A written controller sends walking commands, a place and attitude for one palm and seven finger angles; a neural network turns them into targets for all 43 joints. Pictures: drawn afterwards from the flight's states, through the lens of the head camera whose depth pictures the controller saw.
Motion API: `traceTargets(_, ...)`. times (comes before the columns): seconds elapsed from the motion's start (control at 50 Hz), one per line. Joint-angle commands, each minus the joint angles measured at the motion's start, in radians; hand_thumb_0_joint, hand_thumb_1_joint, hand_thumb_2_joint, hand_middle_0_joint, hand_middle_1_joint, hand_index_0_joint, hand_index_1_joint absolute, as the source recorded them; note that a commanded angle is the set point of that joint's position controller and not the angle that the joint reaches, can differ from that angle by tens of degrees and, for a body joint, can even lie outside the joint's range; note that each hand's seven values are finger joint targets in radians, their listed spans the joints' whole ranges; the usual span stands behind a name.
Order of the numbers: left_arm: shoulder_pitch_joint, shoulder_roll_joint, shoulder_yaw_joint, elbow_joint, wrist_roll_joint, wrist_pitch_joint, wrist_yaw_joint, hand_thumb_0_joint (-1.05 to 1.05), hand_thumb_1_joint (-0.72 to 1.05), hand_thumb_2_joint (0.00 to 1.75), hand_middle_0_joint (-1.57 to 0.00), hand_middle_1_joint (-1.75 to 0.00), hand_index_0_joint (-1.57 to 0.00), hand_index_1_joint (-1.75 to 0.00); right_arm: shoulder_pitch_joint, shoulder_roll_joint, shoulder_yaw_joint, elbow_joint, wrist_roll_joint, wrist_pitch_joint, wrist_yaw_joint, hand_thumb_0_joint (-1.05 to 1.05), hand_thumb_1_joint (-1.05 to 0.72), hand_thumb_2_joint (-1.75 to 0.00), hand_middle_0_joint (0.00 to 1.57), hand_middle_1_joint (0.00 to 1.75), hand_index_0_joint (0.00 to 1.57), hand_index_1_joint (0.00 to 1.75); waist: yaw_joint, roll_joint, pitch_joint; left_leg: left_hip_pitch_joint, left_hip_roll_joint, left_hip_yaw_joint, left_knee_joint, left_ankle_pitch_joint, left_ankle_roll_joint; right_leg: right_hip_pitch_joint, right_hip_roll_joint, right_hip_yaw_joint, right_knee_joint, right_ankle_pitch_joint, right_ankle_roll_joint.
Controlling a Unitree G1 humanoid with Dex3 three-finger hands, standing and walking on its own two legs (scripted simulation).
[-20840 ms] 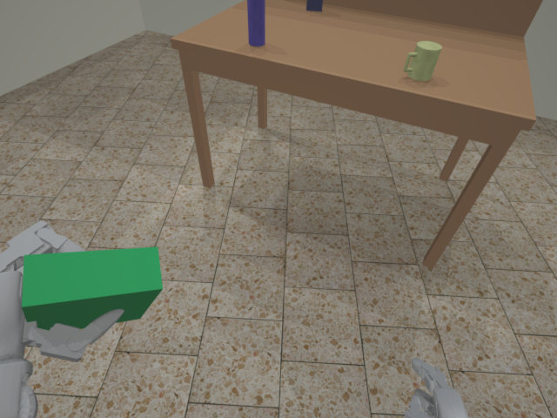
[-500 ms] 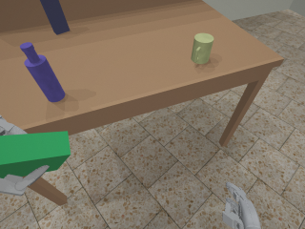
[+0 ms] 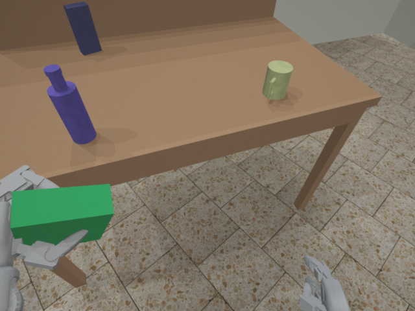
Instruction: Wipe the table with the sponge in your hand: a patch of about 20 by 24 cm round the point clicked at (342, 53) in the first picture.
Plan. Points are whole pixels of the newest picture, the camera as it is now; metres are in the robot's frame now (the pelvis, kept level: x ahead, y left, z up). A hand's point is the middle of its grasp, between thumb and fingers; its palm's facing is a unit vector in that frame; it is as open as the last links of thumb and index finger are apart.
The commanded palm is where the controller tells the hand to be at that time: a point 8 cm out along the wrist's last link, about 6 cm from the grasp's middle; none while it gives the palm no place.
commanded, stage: look again from close up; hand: left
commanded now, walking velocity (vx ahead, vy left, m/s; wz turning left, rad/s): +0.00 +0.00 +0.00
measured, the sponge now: (77, 217) +0.22 +0.22 +0.12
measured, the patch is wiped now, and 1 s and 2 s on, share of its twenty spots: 0.00 0.00 0.00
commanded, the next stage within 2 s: shuffle to correct the standing spot in 0.16 s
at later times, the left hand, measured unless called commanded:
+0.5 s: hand (66, 205) +0.23 +0.23 +0.15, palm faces +0.44 -0.81 -0.38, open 9.1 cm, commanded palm +0.17 +0.26 +0.17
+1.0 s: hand (158, 134) +0.37 +0.12 +0.17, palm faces +0.28 -0.80 -0.53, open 9.1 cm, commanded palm +0.31 +0.17 +0.17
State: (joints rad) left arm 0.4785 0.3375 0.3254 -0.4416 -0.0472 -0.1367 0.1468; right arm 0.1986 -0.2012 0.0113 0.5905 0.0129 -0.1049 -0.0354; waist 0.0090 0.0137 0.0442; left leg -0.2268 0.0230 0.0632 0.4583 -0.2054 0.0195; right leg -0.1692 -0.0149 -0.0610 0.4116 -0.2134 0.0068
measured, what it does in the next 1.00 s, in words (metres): walks ahead: left foot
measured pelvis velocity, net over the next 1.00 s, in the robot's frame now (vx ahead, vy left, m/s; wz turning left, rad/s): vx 0.13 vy -0.10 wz -0.07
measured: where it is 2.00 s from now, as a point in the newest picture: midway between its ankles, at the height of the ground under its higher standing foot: (268, 296)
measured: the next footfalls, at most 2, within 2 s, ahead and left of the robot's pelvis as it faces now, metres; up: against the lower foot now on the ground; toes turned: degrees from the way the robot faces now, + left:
left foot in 0.76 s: +0.14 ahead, +0.09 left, +0.00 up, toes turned +6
right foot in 1.02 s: +0.27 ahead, -0.25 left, +0.00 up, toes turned -9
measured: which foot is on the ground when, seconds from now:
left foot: down 0.00-0.54, up 0.56-0.74, down 0.76-1.00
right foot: down 0.00-0.76, up 0.78-1.00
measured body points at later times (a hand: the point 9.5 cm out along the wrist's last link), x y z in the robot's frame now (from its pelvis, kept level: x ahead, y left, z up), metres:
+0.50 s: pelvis +0.02 -0.02 -0.01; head +0.03 -0.03 +0.44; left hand +0.20 +0.27 +0.17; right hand +0.18 -0.24 -0.10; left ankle +0.03 +0.10 -0.74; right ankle +0.01 -0.12 -0.74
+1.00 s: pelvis +0.13 -0.10 -0.02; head +0.19 -0.10 +0.42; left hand +0.34 +0.16 +0.20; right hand +0.28 -0.32 -0.12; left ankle +0.10 +0.09 -0.74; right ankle +0.22 -0.23 -0.73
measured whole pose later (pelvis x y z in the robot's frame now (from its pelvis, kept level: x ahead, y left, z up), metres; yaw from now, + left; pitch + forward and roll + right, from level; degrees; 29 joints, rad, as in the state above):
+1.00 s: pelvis +0.13 -0.10 -0.02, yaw -4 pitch +0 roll -1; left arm 0.52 0.46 0.44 -0.65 -0.06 -0.19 0.12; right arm 0.21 -0.15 0.02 0.54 0.02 -0.11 0.00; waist 0.01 0.01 0.14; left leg -0.23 0.20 0.09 0.64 -0.38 -0.09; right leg -0.49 -0.05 -0.08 0.73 -0.22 -0.03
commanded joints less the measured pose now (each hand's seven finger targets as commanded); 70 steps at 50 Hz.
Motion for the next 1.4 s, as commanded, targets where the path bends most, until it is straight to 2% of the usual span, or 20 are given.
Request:
traceTargets(0.0,-0.139,0.191,0.127,-0.287,-0.002,-0.077,0.033,0.0,0.1,1.3,-1.2,-1.6,-1.2,-1.6,-0.102,-0.114,-0.044,-0.162,-0.001,-0.049,-0.019,0.0,-0.9,-0.9,0.2,0.3,0.2,0.3,0.007,0.08,-0.115,0.024,0.082,-0.125,-0.127,0.001,-0.001,0.026,-0.047,0.074,-0.051,0.078,-0.026)
traceTargets(0.26,-0.072,0.164,0.115,-0.208,-0.01,-0.061,0.033,0.0,0.1,1.3,-1.2,-1.6,-1.2,-1.6,-0.08,-0.116,-0.052,-0.151,0.001,-0.048,-0.017,0.0,-0.9,-0.9,0.2,0.3,0.2,0.3,-0.001,0.028,-0.143,0.045,0.075,-0.109,-0.102,0.027,-0.01,0.037,-0.049,0.075,-0.062,0.089,-0.029)
traceTargets(0.38,-0.137,0.171,0.107,-0.251,-0.008,-0.041,0.035,0.0,0.1,1.3,-1.2,-1.6,-1.2,-1.6,-0.101,-0.11,-0.043,-0.168,0.011,-0.023,-0.026,0.0,-0.9,-0.9,0.2,0.3,0.2,0.3,-0.015,0.164,-0.062,-0.018,0.181,-0.276,-0.222,-0.445,0.054,-0.102,0.028,-0.004,0.103,-0.175,-0.035)
traceTargets(0.46,-0.14,0.179,0.111,-0.263,-0.001,-0.041,0.041,0.0,0.1,1.3,-1.2,-1.6,-1.2,-1.6,-0.091,-0.103,-0.042,-0.159,0.007,-0.027,-0.024,0.0,-0.9,-0.9,0.2,0.3,0.2,0.3,-0.007,0.13,-0.059,-0.078,0.173,-0.215,-0.1,-0.385,0.059,-0.03,0.013,0.008,0.029,-0.166,-0.065)
traceTargets(0.56,-0.186,0.19,0.103,-0.279,-0.013,-0.044,0.043,0.0,0.1,1.3,-1.2,-1.6,-1.2,-1.6,-0.086,-0.098,-0.052,-0.159,0.023,-0.022,-0.005,0.0,-0.9,-0.9,0.2,0.3,0.2,0.3,0.019,-0.194,-0.042,-0.474,0.025,-0.025,0.561,-0.282,-0.024,0.214,-0.319,0.528,-0.135,0.008,-0.332)
traceTargets(0.62,-0.207,0.211,0.121,-0.287,-0.004,-0.073,0.048,0.0,0.1,1.3,-1.2,-1.6,-1.2,-1.6,-0.082,-0.077,-0.032,-0.146,0.012,-0.01,0.003,0.0,-0.9,-0.9,0.2,0.3,0.2,0.3,0.012,-0.074,-0.056,-0.413,0.09,-0.03,0.452,-0.28,-0.019,0.21,-0.289,0.366,0.01,0.38,-0.312)
traceTargets(0.68,-0.204,0.219,0.132,-0.31,-0.021,-0.07,0.036,0.0,0.1,1.3,-1.2,-1.6,-1.2,-1.6,-0.066,-0.071,-0.033,-0.142,-0.004,-0.003,-0.004,0.0,-0.9,-0.9,0.2,0.3,0.2,0.3,-0.027,0.0,-0.13,0.053,0.002,0.114,0.097,0.005,-0.012,-0.041,-0.116,0.108,0.268,0.309,-0.189)
traceTargets(0.7,-0.215,0.221,0.134,-0.344,-0.03,-0.078,0.031,0.0,0.1,1.3,-1.2,-1.6,-1.2,-1.6,-0.053,-0.097,-0.05,-0.148,-0.002,-0.007,-0.008,0.0,-0.9,-0.9,0.2,0.3,0.2,0.3,-0.044,0.097,-0.189,0.304,0.048,0.031,0.057,0.103,0.018,-0.21,-0.042,0.051,0.486,0.222,-0.131)
traceTargets(0.74,-0.206,0.231,0.145,-0.361,-0.036,-0.111,0.03,0.0,0.1,1.3,-1.2,-1.6,-1.2,-1.6,-0.094,-0.113,-0.051,-0.179,-0.006,-0.019,-0.003,0.0,-0.9,-0.9,0.2,0.3,0.2,0.3,-0.037,0.323,-0.177,0.452,0.461,-0.617,-0.107,0.224,0.195,-0.562,0.088,0.113,0.956,-0.32,-0.048)
traceTargets(0.78,-0.191,0.255,0.179,-0.317,-0.028,-0.1,0.002,0.0,0.1,1.3,-1.2,-1.6,-1.2,-1.6,-0.109,-0.121,-0.059,-0.163,-0.006,-0.022,0.009,0.0,-0.9,-0.9,0.2,0.3,0.2,0.3,-0.024,0.123,-0.064,0.284,0.477,-0.575,-0.156,0.193,0.26,-0.673,0.005,0.158,1.033,-0.248,-0.034)
traceTargets(0.86,-0.076,0.279,0.234,-0.444,-0.009,-0.101,-0.006,0.0,0.1,1.3,-1.2,-1.6,-1.2,-1.6,-0.109,-0.113,-0.068,-0.15,0.002,-0.036,0.018,0.0,-0.9,-0.9,0.2,0.3,0.2,0.3,0.019,0.247,-0.051,0.05,0.362,-0.174,-0.114,0.146,0.152,-0.495,-0.091,0.103,0.676,-0.134,-0.041)
traceTargets(0.96,0.079,0.237,0.249,-0.348,-0.02,-0.098,0.007,0.0,0.1,1.3,-1.2,-1.6,-1.2,-1.6,-0.058,-0.107,-0.061,-0.184,0.01,-0.049,0.019,0.0,-0.9,-0.9,0.2,0.3,0.2,0.3,0.021,0.157,-0.183,-0.11,0.221,0.076,0.16,0.028,0.036,0.076,0.043,-0.136,0.161,0.082,-0.024)
traceTargets(0.98,0.046,0.243,0.248,-0.327,-0.015,-0.092,0.012,0.0,0.1,1.3,-1.2,-1.6,-1.2,-1.6,-0.044,-0.097,-0.063,-0.179,0.011,-0.05,0.015,0.0,-0.9,-0.9,0.2,0.3,0.2,0.3,0.031,0.007,-0.211,-0.148,0.163,0.103,0.355,-0.023,0.017,0.162,0.043,-0.102,0.099,0.028,-0.037)
traceTargets(1.02,-0.056,0.33,0.301,-0.293,-0.006,-0.082,0.027,0.0,0.1,1.3,-1.2,-1.6,-1.2,-1.6,-0.044,-0.078,-0.061,-0.186,0.02,-0.047,0.012,0.0,-0.9,-0.9,0.2,0.3,0.2,0.3,0.025,-0.428,-0.268,-0.491,0.03,0.03,0.831,-0.409,-0.022,0.308,-0.317,0.529,-0.045,0.02,-0.239)
traceTargets(1.04,-0.043,0.303,0.294,-0.245,-0.008,-0.077,0.031,0.0,0.1,1.3,-1.2,-1.6,-1.2,-1.6,-0.057,-0.086,-0.049,-0.175,0.019,-0.052,0.005,0.0,-0.9,-0.9,0.2,0.3,0.2,0.3,0.018,-0.299,-0.184,-0.491,0.068,-0.033,0.881,-0.429,-0.02,0.194,-0.362,0.586,-0.105,0.011,-0.28)
traceTargets(1.12,-0.044,0.245,0.225,-0.294,-0.003,-0.066,0.024,0.0,0.1,1.3,-1.2,-1.6,-1.2,-1.6,-0.093,-0.081,-0.036,-0.129,0.006,-0.014,0.003,0.0,-0.9,-0.9,0.2,0.3,0.2,0.3,0.013,-0.199,-0.167,-0.346,0.113,-0.031,0.634,-0.309,-0.025,0.052,-0.278,0.301,0.003,0.178,-0.254)
traceTargets(1.22,-0.149,0.214,0.157,-0.418,-0.019,-0.084,0.037,0.0,0.1,1.3,-1.2,-1.6,-1.2,-1.6,-0.093,-0.09,-0.049,-0.135,-0.014,-0.026,-0.011,0.0,-0.9,-0.9,0.2,0.3,0.2,0.3,-0.018,0.005,-0.176,0.106,0.015,0.104,0.127,-0.052,-0.021,-0.205,-0.14,0.082,0.136,-0.209,-0.159)
traceTargets(1.26,-0.148,0.192,0.146,-0.457,-0.012,-0.1,0.038,0.0,0.1,1.3,-1.2,-1.6,-1.2,-1.6,-0.081,-0.136,-0.066,-0.156,-0.003,-0.026,-0.016,0.0,-0.9,-0.9,0.2,0.3,0.2,0.3,-0.024,0.359,-0.122,0.236,0.29,-0.405,-0.133,-0.303,0.101,-0.48,0.011,-0.009,0.498,-0.35,-0.063)
traceTargets(1.28,-0.184,0.217,0.152,-0.457,0.001,-0.11,0.037,0.0,0.1,1.3,-1.2,-1.6,-1.2,-1.6,-0.093,-0.118,-0.056,-0.163,0.0,-0.032,-0.008,0.0,-0.9,-0.9,0.2,0.3,0.2,0.3,-0.037,0.358,-0.055,0.17,0.417,-0.611,-0.251,-0.314,0.188,-0.534,0.032,0.048,0.688,-0.335,-0.052)
traceTargets(1.38,-0.135,0.243,0.195,-0.395,0.009,-0.105,0.017,0.0,0.1,1.3,-1.2,-1.6,-1.2,-1.6,-0.086,-0.093,-0.056,-0.148,-0.001,-0.04,0.003,0.0,-0.9,-0.9,0.2,0.3,0.2,0.3,0.0,0.316,-0.048,0.047,0.326,-0.275,-0.148,-0.063,0.149,-0.442,-0.059,0.063,0.567,-0.185,-0.037)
